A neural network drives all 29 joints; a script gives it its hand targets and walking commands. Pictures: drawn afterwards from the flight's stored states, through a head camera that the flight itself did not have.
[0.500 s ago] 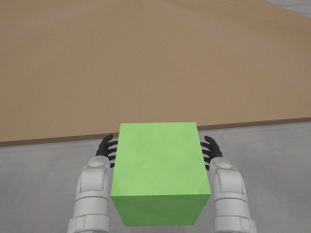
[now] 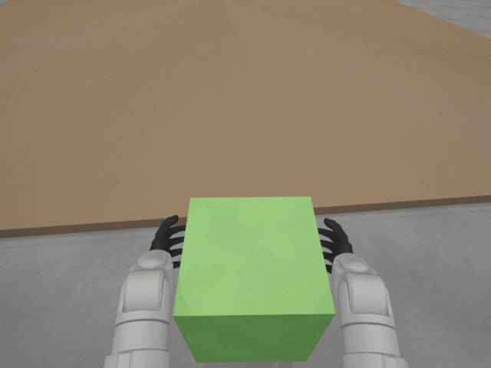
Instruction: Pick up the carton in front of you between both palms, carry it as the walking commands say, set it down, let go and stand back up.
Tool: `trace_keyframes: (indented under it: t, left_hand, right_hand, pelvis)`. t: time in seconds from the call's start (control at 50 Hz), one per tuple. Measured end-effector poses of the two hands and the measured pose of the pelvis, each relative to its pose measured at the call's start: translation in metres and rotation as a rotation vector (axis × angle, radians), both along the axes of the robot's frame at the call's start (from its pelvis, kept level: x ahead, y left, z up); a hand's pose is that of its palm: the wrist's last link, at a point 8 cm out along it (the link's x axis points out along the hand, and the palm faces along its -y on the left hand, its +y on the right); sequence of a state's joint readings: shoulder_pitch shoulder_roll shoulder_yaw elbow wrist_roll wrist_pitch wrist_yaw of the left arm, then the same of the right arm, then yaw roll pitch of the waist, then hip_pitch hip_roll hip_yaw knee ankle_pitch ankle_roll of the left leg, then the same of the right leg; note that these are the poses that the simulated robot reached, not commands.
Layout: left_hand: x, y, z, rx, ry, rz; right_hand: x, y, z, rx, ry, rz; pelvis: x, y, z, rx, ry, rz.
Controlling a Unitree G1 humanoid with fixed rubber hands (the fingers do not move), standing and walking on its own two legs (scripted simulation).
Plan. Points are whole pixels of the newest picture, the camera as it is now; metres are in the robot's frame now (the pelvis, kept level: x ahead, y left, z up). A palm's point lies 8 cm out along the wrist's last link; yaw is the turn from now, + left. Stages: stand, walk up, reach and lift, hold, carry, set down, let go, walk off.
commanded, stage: carry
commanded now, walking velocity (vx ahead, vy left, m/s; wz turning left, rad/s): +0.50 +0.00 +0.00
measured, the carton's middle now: (251, 283) +0.29 +0.00 -0.01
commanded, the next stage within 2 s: none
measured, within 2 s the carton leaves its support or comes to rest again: neither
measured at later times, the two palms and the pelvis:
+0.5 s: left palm (175, 181) +0.46 +0.15 +0.09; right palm (321, 180) +0.47 -0.15 +0.09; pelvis +0.20 -0.01 +0.00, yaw +1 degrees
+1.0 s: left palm (180, 95) +0.80 +0.19 +0.11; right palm (286, 97) +0.79 -0.11 +0.12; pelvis +0.51 +0.05 +0.01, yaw -1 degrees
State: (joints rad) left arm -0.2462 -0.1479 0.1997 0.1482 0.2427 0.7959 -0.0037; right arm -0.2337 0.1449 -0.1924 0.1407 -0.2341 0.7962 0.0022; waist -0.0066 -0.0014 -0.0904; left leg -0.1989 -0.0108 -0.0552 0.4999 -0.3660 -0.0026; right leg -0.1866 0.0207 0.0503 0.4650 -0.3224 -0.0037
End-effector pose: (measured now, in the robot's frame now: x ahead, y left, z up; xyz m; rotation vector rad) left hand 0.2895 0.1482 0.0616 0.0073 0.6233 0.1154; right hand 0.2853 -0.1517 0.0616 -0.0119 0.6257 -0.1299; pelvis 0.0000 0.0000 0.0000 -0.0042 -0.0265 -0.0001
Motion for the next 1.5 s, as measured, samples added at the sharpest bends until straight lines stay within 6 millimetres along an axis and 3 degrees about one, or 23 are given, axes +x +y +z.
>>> trace_keyframes:
  t: [0.18, 0.3, 0.4, 0.48, 0.54, 0.64, 0.74, 0.8, 0.88, 0.98, 1.12, 1.24, 1.34, 1.5]
  left_hand:
    - [0.044, 0.020, 0.015, -0.014, -0.003, 0.019]
    - [0.094, 0.002, 0.025, -0.042, 0.033, -0.004]
    - [0.131, -0.011, 0.019, -0.043, 0.039, 0.012]
    - [0.158, -0.001, 0.022, -0.051, 0.087, 0.068]
    - [0.190, 0.010, 0.031, -0.057, 0.080, 0.102]
    - [0.259, 0.027, 0.030, -0.067, 0.067, 0.113]
    - [0.341, 0.045, 0.009, -0.084, 0.047, 0.079]
    - [0.380, 0.047, 0.002, -0.086, 0.101, 0.051]
    - [0.431, 0.044, 0.016, -0.089, 0.093, 0.013]
    - [0.500, 0.042, 0.045, -0.098, 0.008, 0.005]
    - [0.613, 0.037, 0.080, -0.068, -0.113, 0.032]
    - [0.734, 0.021, 0.088, 0.030, -0.086, 0.044]
    - [0.810, 0.019, 0.080, 0.033, 0.054, 0.070]
    - [0.935, 0.018, 0.092, -0.023, 0.050, 0.098]
  right_hand:
    - [0.046, 0.021, 0.016, 0.026, -0.004, -0.014]
    - [0.081, 0.004, 0.024, 0.036, 0.031, -0.071]
    - [0.123, -0.010, 0.018, 0.066, 0.038, -0.076]
    - [0.167, 0.000, 0.024, 0.065, 0.088, -0.027]
    - [0.208, 0.011, 0.032, 0.067, 0.082, 0.002]
    - [0.278, 0.029, 0.030, 0.065, 0.069, 0.007]
    - [0.349, 0.046, 0.013, 0.049, 0.046, -0.025]
    - [0.378, 0.048, 0.006, 0.043, 0.098, -0.056]
    - [0.418, 0.045, 0.021, 0.045, 0.089, -0.098]
    - [0.485, 0.044, 0.052, 0.050, 0.002, -0.107]
    - [0.612, 0.038, 0.083, 0.051, -0.114, -0.047]
    - [0.746, 0.022, 0.077, 0.026, -0.085, 0.039]
    - [0.833, 0.020, 0.072, 0.035, 0.054, 0.063]
    - [0.956, 0.019, 0.087, 0.072, 0.053, 0.019]
  pelvis:
    - [0.051, 0.015, -0.007, 0.005, 0.092, -0.025]
    - [0.099, 0.007, -0.002, -0.028, 0.125, -0.025]
    - [0.149, -0.005, -0.011, -0.027, 0.126, 0.021]
    - [0.189, -0.007, -0.001, -0.002, 0.130, 0.027]
    - [0.222, -0.004, 0.004, 0.013, 0.131, 0.021]
    - [0.288, 0.012, -0.002, 0.020, 0.121, 0.017]
    - [0.362, 0.037, -0.026, 0.030, 0.092, -0.011]
    - [0.393, 0.048, -0.019, 0.020, 0.096, -0.030]
    - [0.436, 0.055, -0.002, -0.003, 0.107, -0.037]
    - [0.498, 0.054, 0.009, -0.025, 0.115, -0.025]
    - [0.598, 0.037, -0.003, -0.003, 0.099, -0.005]
    - [0.685, 0.014, -0.033, 0.000, 0.081, 0.019]
    - [0.734, 0.002, -0.018, 0.013, 0.104, 0.018]
    - [0.832, 0.002, -0.001, 0.026, 0.139, 0.006]
